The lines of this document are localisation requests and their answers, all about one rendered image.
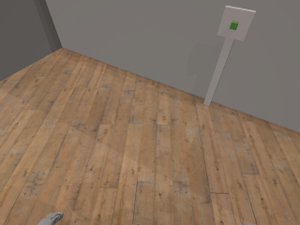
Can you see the panel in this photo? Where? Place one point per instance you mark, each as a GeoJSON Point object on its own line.
{"type": "Point", "coordinates": [244, 18]}

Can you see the button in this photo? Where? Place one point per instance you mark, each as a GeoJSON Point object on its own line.
{"type": "Point", "coordinates": [234, 25]}

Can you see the robot left hand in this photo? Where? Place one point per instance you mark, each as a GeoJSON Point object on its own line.
{"type": "Point", "coordinates": [52, 218]}

